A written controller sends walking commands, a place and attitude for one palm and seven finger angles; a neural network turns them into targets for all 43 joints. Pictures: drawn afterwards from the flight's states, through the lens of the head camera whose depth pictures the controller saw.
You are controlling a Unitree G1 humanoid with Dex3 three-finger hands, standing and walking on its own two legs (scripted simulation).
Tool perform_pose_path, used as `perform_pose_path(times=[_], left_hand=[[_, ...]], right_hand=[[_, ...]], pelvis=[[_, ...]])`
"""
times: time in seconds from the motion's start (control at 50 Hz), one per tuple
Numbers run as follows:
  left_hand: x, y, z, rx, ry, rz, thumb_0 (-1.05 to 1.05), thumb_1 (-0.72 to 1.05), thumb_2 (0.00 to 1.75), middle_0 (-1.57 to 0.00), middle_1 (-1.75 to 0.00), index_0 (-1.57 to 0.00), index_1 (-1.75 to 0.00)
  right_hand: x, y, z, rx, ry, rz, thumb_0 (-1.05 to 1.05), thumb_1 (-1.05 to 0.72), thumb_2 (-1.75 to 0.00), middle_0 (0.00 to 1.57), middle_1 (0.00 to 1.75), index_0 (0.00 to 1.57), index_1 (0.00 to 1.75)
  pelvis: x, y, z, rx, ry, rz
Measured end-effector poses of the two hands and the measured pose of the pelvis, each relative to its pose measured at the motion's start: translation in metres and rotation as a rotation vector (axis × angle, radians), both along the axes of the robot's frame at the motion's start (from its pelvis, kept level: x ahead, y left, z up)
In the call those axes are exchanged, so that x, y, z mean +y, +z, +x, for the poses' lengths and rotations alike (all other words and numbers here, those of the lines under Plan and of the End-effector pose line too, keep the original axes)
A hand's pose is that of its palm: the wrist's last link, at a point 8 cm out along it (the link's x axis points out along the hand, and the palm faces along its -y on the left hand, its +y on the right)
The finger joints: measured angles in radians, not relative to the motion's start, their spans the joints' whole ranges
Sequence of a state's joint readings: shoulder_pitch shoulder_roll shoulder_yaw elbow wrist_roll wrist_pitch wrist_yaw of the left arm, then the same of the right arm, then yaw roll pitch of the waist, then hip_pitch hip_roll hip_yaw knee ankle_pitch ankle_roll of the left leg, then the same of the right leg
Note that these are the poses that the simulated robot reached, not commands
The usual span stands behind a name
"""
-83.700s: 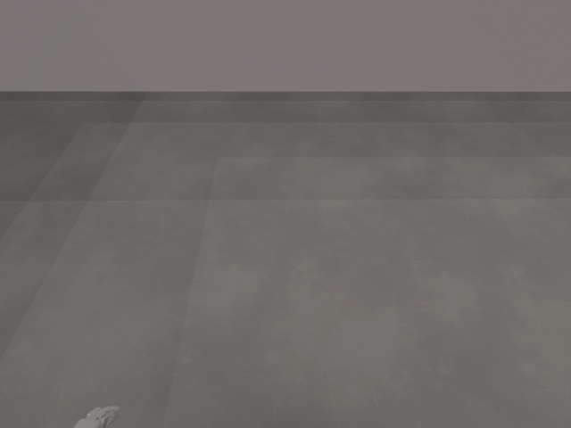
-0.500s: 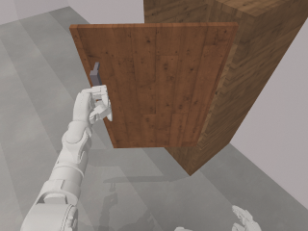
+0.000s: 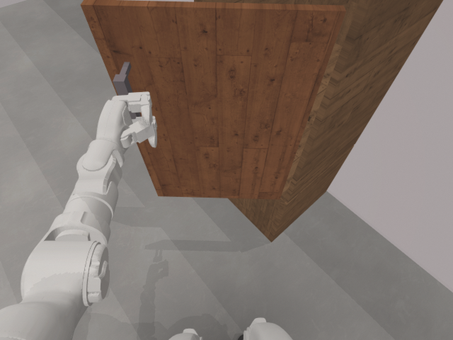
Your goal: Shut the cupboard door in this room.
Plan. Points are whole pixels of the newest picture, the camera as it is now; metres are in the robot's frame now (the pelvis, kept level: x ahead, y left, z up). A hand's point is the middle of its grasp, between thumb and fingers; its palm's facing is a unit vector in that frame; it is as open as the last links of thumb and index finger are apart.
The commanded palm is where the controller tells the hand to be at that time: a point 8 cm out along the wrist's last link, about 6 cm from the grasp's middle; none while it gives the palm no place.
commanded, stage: push the door shut along its arc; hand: left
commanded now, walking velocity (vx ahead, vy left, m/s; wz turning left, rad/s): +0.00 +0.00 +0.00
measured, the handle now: (134, 103) +0.54 +0.16 +0.10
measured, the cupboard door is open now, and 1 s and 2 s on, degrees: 47 35 26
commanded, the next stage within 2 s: pull the fist back off the door in 1.14 s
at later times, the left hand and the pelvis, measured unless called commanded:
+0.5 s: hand (177, 96) +0.54 +0.07 +0.11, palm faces -0.29 -0.96 +0.00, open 3.1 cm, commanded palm +0.54 +0.13 +0.10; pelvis +0.01 +0.01 -0.02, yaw -2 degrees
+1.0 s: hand (185, 87) +0.57 +0.06 +0.11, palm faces -0.39 -0.92 -0.03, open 3.4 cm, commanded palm +0.59 +0.09 +0.10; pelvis +0.02 +0.01 -0.02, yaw +0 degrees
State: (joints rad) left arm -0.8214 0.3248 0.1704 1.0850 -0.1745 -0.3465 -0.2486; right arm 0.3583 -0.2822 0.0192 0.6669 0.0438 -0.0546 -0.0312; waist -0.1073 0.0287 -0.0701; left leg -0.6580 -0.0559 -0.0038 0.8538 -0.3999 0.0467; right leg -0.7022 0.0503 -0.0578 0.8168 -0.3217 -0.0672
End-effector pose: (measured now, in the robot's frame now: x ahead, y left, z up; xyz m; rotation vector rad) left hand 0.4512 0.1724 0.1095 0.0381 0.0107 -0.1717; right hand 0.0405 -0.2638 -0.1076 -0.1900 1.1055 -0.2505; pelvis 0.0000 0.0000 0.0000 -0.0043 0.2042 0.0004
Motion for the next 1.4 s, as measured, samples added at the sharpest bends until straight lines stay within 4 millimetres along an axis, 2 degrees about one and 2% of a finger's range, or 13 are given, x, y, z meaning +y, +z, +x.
perform_pose_path(times=[0.22,0.42,0.6,0.72,1.04,1.26,1.34,1.4], left_hand=[[-0.013,-0.001,0.035,0.006,-0.066,0.007,0.02,0.90,0.90,-1.30,-1.50,-1.30,-1.50],[-0.037,-0.002,0.071,0.030,-0.121,-0.021,0.02,0.90,0.90,-1.30,-1.50,-1.30,-1.50],[-0.042,-0.003,0.099,0.024,-0.149,-0.016,0.01,0.90,0.91,-1.30,-1.50,-1.30,-1.50],[-0.043,-0.002,0.107,0.042,-0.174,-0.010,0.00,0.89,0.92,-1.30,-1.50,-1.30,-1.50],[-0.058,0.003,0.121,0.059,-0.233,0.000,0.04,0.97,0.99,-1.30,-1.50,-1.30,-1.50],[-0.073,0.004,0.137,0.048,-0.270,0.003,0.05,1.01,1.00,-1.30,-1.50,-1.30,-1.50],[-0.076,-0.001,0.142,0.085,-0.046,-0.131,0.04,0.94,0.97,-1.30,-1.50,-1.30,-1.50],[-0.081,-0.006,0.140,0.074,0.139,-0.153,0.03,0.91,0.95,-1.30,-1.50,-1.30,-1.50]], right_hand=[[0.005,-0.004,-0.031,0.069,-0.024,-0.022,0.01,-0.90,-0.90,0.21,0.30,0.20,0.30],[0.014,-0.006,-0.060,0.151,-0.080,-0.021,0.01,-0.90,-0.90,0.21,0.30,0.20,0.30],[0.021,-0.005,-0.081,0.236,-0.130,-0.010,0.01,-0.90,-0.90,0.21,0.30,0.20,0.30],[0.022,-0.003,-0.083,0.274,-0.139,-0.010,0.00,-0.90,-0.90,0.21,0.30,0.20,0.30],[0.008,-0.005,-0.063,0.270,-0.090,-0.061,0.00,-0.90,-0.90,0.21,0.30,0.20,0.30],[0.009,-0.011,-0.079,0.303,-0.122,-0.066,0.00,-0.90,-0.90,0.21,0.30,0.20,0.30],[0.017,-0.013,-0.087,0.324,-0.103,-0.022,0.00,-0.91,-0.90,0.21,0.30,0.20,0.30],[0.026,-0.014,-0.090,0.336,-0.078,0.033,0.00,-0.91,-0.90,0.21,0.30,0.20,0.30]], pelvis=[[0.008,-0.009,-0.004,0.061,0.002,-0.010],[0.013,-0.016,0.002,0.111,-0.014,-0.017],[0.014,-0.019,0.011,0.154,-0.030,-0.021],[0.013,-0.018,0.017,0.164,-0.026,-0.026],[0.010,-0.023,0.018,0.188,0.010,-0.040],[0.007,-0.033,0.016,0.227,0.003,-0.040],[0.006,-0.034,0.018,0.247,0.000,-0.044],[0.005,-0.033,0.020,0.255,-0.008,-0.038]])
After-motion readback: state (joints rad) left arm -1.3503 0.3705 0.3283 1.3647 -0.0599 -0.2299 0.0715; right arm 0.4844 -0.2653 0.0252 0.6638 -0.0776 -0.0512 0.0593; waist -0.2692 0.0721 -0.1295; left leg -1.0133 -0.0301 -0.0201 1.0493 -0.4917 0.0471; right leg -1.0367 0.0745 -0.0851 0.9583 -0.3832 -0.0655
